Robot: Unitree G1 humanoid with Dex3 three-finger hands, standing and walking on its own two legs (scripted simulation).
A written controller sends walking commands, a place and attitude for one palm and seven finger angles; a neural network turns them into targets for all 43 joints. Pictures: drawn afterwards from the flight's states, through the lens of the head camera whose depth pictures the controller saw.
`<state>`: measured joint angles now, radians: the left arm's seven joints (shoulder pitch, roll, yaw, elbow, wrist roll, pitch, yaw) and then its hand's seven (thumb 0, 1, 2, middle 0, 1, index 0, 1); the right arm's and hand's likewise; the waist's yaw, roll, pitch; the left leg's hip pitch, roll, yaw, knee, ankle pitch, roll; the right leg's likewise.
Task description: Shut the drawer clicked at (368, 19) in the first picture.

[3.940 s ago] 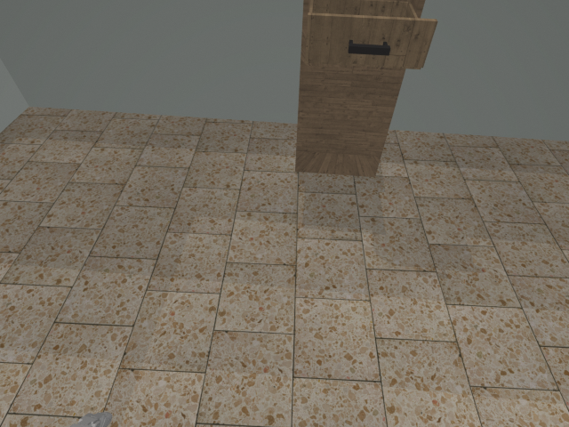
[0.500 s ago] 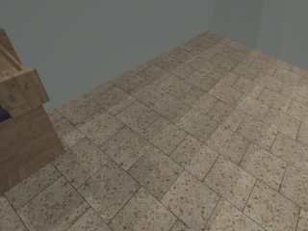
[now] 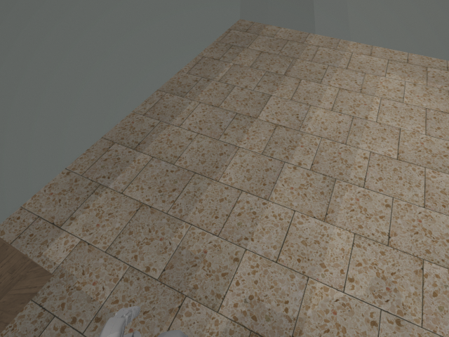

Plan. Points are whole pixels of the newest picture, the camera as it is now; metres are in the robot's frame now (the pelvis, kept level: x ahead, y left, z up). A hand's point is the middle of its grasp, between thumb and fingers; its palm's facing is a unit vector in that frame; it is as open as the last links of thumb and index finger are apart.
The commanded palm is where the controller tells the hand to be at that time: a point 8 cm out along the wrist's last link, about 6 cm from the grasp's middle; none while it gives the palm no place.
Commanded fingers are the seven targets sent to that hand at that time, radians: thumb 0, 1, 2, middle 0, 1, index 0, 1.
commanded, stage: turn to face it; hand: left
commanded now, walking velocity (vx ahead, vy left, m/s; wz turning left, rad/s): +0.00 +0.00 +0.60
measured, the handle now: out of the picture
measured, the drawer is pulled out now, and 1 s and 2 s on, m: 0.29 0.29 0.29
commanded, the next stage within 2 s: take the last steps up to it in 1.66 s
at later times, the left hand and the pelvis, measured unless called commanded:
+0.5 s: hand out of the picture -0.01 +0.27 -0.16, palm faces +0.32 -0.91 -0.27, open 7.4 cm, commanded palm none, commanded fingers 0.00 0.90 0.90 -0.20 -0.30 -0.20 -0.30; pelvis +0.01 +0.04 +0.01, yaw +16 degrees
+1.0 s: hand out of the picture -0.03 +0.17 -0.13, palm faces +0.56 -0.78 -0.27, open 7.4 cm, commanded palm none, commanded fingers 0.00 0.90 0.90 -0.20 -0.30 -0.20 -0.30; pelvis +0.01 -0.04 +0.01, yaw +36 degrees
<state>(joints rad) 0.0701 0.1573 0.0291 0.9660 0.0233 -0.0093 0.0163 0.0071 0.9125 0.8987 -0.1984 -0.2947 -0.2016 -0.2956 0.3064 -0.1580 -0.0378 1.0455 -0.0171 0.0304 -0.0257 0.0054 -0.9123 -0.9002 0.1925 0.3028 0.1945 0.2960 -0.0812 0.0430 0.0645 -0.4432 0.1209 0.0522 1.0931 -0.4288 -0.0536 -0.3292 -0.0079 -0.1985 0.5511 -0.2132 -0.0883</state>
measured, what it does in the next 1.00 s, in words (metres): steps on the spot, turning left: left foot, then right foot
